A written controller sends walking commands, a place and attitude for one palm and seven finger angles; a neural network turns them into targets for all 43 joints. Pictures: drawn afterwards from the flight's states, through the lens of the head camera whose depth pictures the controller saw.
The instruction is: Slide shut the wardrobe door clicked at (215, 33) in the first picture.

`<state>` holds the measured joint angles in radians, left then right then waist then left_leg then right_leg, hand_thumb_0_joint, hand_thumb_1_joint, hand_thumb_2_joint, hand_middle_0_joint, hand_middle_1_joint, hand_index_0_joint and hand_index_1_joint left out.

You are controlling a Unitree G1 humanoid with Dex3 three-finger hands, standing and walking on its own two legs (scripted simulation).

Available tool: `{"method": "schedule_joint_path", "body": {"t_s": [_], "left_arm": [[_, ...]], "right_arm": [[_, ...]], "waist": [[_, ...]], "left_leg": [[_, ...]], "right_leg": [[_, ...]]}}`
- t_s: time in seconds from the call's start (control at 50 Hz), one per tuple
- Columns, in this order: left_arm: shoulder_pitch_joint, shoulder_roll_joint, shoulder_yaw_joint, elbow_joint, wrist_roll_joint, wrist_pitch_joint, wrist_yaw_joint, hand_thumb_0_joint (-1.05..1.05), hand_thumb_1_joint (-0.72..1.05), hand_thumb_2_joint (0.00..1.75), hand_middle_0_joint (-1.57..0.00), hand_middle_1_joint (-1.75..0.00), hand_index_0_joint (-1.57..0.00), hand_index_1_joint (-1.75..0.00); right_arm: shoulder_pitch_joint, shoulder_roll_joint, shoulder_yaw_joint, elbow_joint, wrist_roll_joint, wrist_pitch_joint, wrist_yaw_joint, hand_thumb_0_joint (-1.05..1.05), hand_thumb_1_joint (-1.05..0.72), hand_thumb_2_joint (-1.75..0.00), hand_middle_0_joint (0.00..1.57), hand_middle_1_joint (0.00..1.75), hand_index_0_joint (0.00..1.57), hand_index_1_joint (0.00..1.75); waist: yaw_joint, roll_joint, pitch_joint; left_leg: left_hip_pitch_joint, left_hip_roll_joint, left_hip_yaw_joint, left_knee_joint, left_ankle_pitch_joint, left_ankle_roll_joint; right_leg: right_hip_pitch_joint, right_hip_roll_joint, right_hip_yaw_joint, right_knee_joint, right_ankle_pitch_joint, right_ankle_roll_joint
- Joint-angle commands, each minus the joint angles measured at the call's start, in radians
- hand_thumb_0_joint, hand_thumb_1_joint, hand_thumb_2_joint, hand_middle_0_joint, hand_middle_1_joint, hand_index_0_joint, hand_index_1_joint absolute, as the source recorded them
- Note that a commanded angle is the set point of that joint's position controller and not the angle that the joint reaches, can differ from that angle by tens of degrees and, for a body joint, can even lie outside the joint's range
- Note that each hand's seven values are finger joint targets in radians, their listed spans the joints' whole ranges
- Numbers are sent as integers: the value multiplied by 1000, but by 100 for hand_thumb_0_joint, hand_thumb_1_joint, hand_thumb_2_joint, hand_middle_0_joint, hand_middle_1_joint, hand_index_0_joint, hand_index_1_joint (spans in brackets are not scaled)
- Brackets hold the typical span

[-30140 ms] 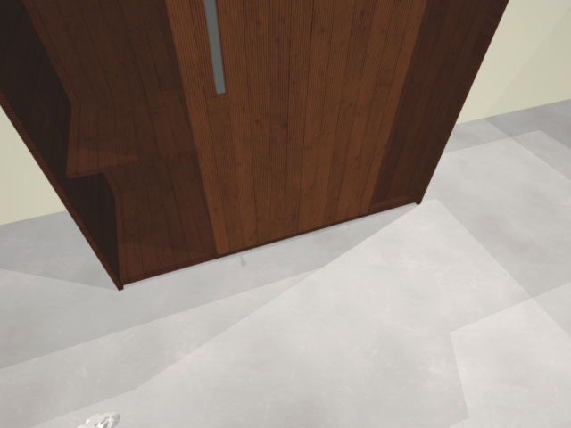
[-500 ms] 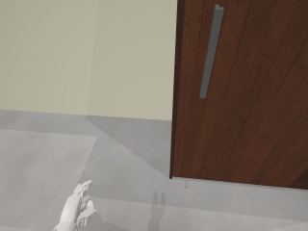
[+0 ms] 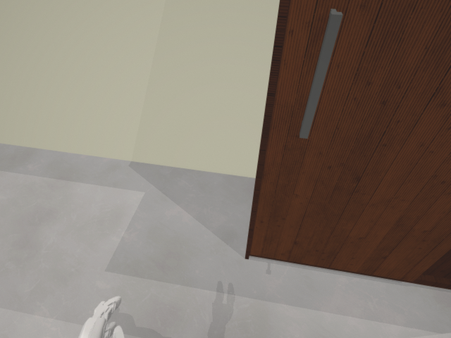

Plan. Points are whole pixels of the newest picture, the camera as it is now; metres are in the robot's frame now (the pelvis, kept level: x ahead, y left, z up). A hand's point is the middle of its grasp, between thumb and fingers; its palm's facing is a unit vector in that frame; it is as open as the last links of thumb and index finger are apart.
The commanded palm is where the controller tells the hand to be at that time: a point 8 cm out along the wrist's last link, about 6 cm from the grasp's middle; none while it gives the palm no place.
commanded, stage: let the arm hang, fingers relaxed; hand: right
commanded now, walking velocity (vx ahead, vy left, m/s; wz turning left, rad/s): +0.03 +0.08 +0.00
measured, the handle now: (316, 80) +0.64 -0.15 +0.19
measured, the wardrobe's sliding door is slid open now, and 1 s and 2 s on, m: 0.00 0.00 0.00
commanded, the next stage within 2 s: look to check the result in 1.20 s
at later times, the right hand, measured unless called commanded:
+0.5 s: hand out of the picture +0.00 -0.19 -0.17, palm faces +0.06 +0.98 -0.16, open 7.0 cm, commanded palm none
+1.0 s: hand out of the picture +0.03 -0.21 -0.16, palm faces -0.01 +0.98 -0.20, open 7.3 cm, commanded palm none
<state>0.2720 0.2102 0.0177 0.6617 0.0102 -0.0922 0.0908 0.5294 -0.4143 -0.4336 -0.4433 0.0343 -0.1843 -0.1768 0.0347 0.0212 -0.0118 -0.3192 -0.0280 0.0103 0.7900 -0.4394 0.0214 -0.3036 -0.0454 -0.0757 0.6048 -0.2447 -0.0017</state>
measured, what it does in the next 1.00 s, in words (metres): steps on the spot: right foot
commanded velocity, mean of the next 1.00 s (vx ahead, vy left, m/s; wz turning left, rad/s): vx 0.00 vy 0.00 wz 0.00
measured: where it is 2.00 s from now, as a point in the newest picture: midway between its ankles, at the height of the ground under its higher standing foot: outside the picture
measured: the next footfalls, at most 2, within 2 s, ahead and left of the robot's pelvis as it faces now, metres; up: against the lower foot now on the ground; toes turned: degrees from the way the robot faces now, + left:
right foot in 0.36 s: +0.05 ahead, -0.13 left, +0.00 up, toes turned -4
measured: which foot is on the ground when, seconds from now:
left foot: down 0.00-1.00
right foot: down 0.00-0.10, up 0.12-0.34, down 0.36-1.00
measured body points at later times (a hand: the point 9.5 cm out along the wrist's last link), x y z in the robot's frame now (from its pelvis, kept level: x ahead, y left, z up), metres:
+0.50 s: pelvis -0.01 +0.00 +0.01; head +0.01 -0.04 +0.46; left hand +0.05 +0.26 -0.11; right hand +0.00 -0.24 -0.16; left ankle +0.02 +0.09 -0.72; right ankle +0.01 -0.13 -0.72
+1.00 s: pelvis +0.00 -0.03 +0.02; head +0.00 -0.03 +0.47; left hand -0.01 +0.18 -0.14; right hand +0.03 -0.26 -0.14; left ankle +0.02 +0.09 -0.72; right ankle +0.01 -0.13 -0.72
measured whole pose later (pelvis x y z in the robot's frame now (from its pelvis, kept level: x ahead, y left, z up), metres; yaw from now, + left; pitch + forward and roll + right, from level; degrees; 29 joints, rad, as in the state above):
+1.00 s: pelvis +0.00 -0.03 +0.02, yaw +0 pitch -1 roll +0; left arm 0.26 0.14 0.00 1.14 0.02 0.02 0.02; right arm 0.21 -0.16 0.00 1.14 -0.02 0.01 -0.03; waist 0.01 0.00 0.03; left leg -0.19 0.00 0.01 0.41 -0.19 0.00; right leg -0.19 0.00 -0.07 0.42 -0.20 -0.03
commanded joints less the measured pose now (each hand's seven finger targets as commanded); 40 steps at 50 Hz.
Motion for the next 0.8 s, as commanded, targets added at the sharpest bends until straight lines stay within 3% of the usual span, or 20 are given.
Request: {"method": "schedule_joint_path", "body": {"t_s": [0.0, 0.02, 0.04, 0.06, 0.08, 0.1, 0.12, 0.18, 0.24, 0.28, 0.3, 0.32, 0.34, 0.38, 0.4, 0.42, 0.48, 0.58, 0.66, 0.78], "left_arm": [[-155, 117, 17, -151, -5, -72, -4, 0, 90, 90, -20, -30, -20, -30], [-150, 124, 20, -157, -8, -73, -8, 0, 90, 90, -20, -30, -20, -30], [-144, 124, 25, -163, -6, -70, -9, 0, 90, 90, -20, -30, -20, -30], [-142, 112, 24, -163, -3, -69, -14, 0, 90, 90, -20, -30, -20, -30], [-182, 204, 59, 46, 10, -68, -102, 0, 90, 90, -20, -30, -20, -30], [-105, 150, 51, 33, 3, -1, -103, 0, 90, 90, -20, -30, -20, -30], [-73, 133, 37, 17, 6, 35, -101, 0, 90, 90, -20, -30, -20, -30], [-94, 147, 46, 1, 14, 86, -100, 0, 90, 90, -20, -30, -20, -30], [-99, 137, 46, 47, 14, 118, -96, 0, 90, 90, -20, -30, -20, -30], [-67, 126, 37, 108, 14, 123, -91, 0, 90, 90, -20, -30, -20, -30], [-48, 128, 30, 140, 14, 115, -89, 0, 90, 90, -20, -30, -20, -30], [-74, 147, 23, 162, 19, 104, -83, 0, 90, 90, -20, -30, -20, -30], [-113, 164, 15, 170, 19, 106, -79, 0, 90, 90, -20, -30, -20, -30], [-144, 139, 14, 206, 27, 114, -72, 0, 90, 90, -20, -30, -20, -30], [-134, 136, 10, 227, 25, 118, -71, 0, 90, 90, -20, -30, -20, -30], [-126, 135, 10, 243, 25, 118, -69, 0, 90, 90, -20, -30, -20, -30], [-79, 130, 10, 289, 18, 114, -66, 0, 90, 90, -20, -30, -20, -30], [-6, 121, 7, 358, 12, 106, -62, 0, 90, 90, -20, -30, -20, -30], [16, 104, 0, 397, 9, 102, -59, 0, 90, 90, -20, -30, -20, -30], [30, 76, -2, 430, 10, 101, -59, 0, 90, 90, -20, -30, -20, -30]], "right_arm": [[-58, -148, -87, -192, -2, -40, -15, 0, -90, -90, 20, 30, 20, 30], [-64, -150, -86, -196, -5, -36, -14, 0, -90, -90, 20, 30, 20, 30], [-75, -162, -91, -201, -5, -35, -13, 0, -90, -90, 20, 30, 20, 30], [-95, -165, -86, -200, -2, -36, -10, 0, -90, -90, 20, 30, 20, 30], [-101, 33, 308, 591, -96, 112, 138, 0, -90, -90, 20, 30, 20, 30], [-95, 56, 305, 635, -74, 156, 166, 0, -90, -90, 20, 30, 20, 30], [-122, 71, 313, 658, -69, 161, 171, 0, -90, -90, 20, 30, 20, 30], [-182, 32, 330, 809, -77, 160, 155, 0, -90, -90, 20, 30, 20, 30], [-255, 0, 349, 997, -75, 173, 147, 0, -90, -90, 20, 30, 20, 30], [-317, 3, 363, 1097, -66, 182, 145, 0, -90, -90, 20, 30, 20, 30], [-337, 17, 372, 1145, -60, 181, 145, 0, -90, -90, 20, 30, 20, 30], [-320, 48, 383, 1191, -55, 183, 148, 0, -90, -90, 20, 30, 20, 30], [-296, 65, 393, 1234, -58, 190, 149, 0, -90, -90, 20, 30, 20, 30], [-293, 93, 377, 1311, -63, 203, 152, 0, -90, -90, 20, 30, 20, 30], [-286, 79, 383, 1343, -58, 204, 157, 0, -90, -90, 20, 30, 20, 30], [-274, 80, 387, 1374, -57, 201, 161, 0, -90, -90, 20, 30, 20, 30], [-264, 79, 403, 1446, -55, 189, 162, 0, -90, -90, 20, 30, 20, 30], [-268, 90, 418, 1521, -51, 179, 158, 0, -90, -90, 20, 30, 20, 30], [-250, 108, 426, 1563, -51, 179, 152, 0, -90, -90, 20, 30, 20, 30], [-236, 128, 426, 1578, -53, 183, 144, 0, -90, -90, 20, 30, 20, 30]], "waist": [[-40, -189, 44], [-41, -156, 37], [-36, -67, 35], [-22, 64, 40], [7, 154, 42], [-2, 180, -13], [-11, 196, -18], [-44, 279, -25], [-34, 246, -21], [-6, 140, -22], [2, 43, -31], [-22, -74, -45], [-44, -117, -28], [-47, -273, 61], [-49, -313, 65], [-54, -303, 59], [-45, -170, 7], [-28, -52, 31], [-31, -10, 43], [-37, -3, 77]], "left_leg": [[128, 18, 35, -163, 13, -18], [188, 15, 41, -283, 67, -11], [180, 56, -48, -398, 60, 14], [115, 156, -240, -496, 9, 72], [-30, 318, -276, -383, 502, 94], [-27, 306, -262, -352, 643, 122], [41, 289, -225, -316, 750, 134], [238, 282, -200, -267, 1091, 170], [243, 242, -169, -318, 966, 151], [165, 216, -155, -350, 693, 111], [121, 186, -143, -336, 546, 72], [90, 127, -115, -329, 411, 30], [100, 93, -91, -370, 243, 13], [119, 84, -73, -425, 126, 18], [153, 81, -68, -427, 126, 21], [175, 80, -63, -433, 142, 22], [176, 106, -87, -497, 164, 26], [131, 119, -93, -519, 190, 25], [131, 118, -81, -499, 236, 18], [115, 115, -75, -474, 241, 13]], "right_leg": [[-158, -202, 236, -351, -400, -110], [-179, -158, 175, -286, -389, -79], [-180, -87, 100, -160, -338, -50], [-170, -17, 44, -4, -246, -24], [-178, -29, 50, 178, -168, 15], [-117, -30, 81, 209, -244, 26], [-156, 0, 57, 232, -244, 25], [-221, 41, 34, 273, -272, 26], [-117, 48, 27, 160, -213, 29], [37, 34, 43, -33, -67, 20], [127, 8, 77, -145, 96, 8], [167, -67, 147, -174, 230, -20], [117, -115, 181, -190, 174, -42], [-10, -88, 179, -272, -100, -41], [-45, -86, 185, -311, -175, -40], [-54, -83, 184, -330, -209, -38], [31, -63, 153, -288, -122, -31], [88, -72, 145, -288, -25, -28], [98, -77, 138, -294, 33, -29], [79, -75, 134, -308, 27, -34]]}}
